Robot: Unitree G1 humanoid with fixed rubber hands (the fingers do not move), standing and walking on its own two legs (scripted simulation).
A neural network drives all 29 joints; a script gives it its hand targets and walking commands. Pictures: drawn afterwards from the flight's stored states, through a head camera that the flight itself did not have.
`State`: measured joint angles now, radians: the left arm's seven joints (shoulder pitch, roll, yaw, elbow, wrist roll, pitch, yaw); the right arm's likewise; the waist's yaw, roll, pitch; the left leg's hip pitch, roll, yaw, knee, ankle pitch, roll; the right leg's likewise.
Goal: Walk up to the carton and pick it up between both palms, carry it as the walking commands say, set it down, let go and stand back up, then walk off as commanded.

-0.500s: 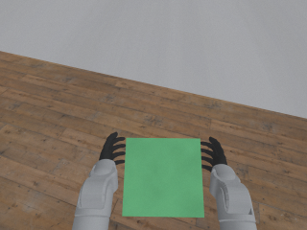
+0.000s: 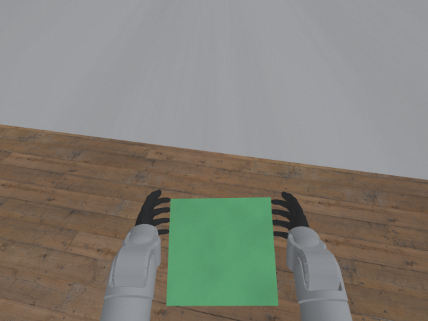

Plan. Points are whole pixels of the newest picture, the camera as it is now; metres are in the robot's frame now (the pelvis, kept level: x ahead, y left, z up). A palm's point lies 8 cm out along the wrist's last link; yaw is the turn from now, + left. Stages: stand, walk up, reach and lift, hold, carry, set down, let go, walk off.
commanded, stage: carry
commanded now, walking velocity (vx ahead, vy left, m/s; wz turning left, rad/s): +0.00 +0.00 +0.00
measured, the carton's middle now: (221, 247) +0.31 -0.01 -0.05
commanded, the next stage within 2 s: hold in 1.62 s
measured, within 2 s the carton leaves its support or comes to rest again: neither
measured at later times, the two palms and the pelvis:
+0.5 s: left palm (129, 233) +0.29 +0.17 +0.05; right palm (275, 224) +0.30 -0.11 +0.05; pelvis +0.01 +0.02 +0.00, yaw +1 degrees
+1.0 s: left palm (136, 248) +0.26 +0.15 +0.06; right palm (292, 241) +0.26 -0.13 +0.06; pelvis -0.02 +0.00 +0.01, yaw +1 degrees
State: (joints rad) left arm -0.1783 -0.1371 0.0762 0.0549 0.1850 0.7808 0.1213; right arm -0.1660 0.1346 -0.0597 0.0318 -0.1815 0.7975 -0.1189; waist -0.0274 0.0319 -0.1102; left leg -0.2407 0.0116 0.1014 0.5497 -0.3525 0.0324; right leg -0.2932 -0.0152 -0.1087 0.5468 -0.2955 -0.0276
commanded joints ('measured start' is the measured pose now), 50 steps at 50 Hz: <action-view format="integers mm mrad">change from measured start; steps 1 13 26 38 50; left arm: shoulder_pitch -351 -424 -426 -432 -455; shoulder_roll -764 -841 -820 -795 -825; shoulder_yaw -409 -492 -470 -426 -421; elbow -9 -164 -138 -116 -51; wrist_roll -204 -276 -260 -241 -232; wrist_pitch -7 -36 -10 1 -16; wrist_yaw -207 -213 -216 -199 -215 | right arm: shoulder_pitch -437 -463 -437 -440 -485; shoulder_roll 778 863 843 827 849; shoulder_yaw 432 475 437 414 431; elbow -40 -137 -92 -68 -31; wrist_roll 216 255 231 221 217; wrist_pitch -22 -49 -26 -13 -29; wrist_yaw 201 207 206 193 209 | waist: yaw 28 24 26 24 24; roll -24 -43 -8 -38 -58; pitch -207 -283 -224 -207 -198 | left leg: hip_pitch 76 163 126 71 41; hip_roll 130 147 169 151 149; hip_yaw -71 -57 -86 -90 -92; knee -3 1 -86 -143 -158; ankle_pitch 667 817 644 331 208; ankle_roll -6 -21 -10 -9 -3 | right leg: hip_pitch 118 145 129 122 106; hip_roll -137 -115 -141 -167 -170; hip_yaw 90 40 62 96 118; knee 15 28 -16 -85 -127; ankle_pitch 622 486 286 247 192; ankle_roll -5 21 17 9 6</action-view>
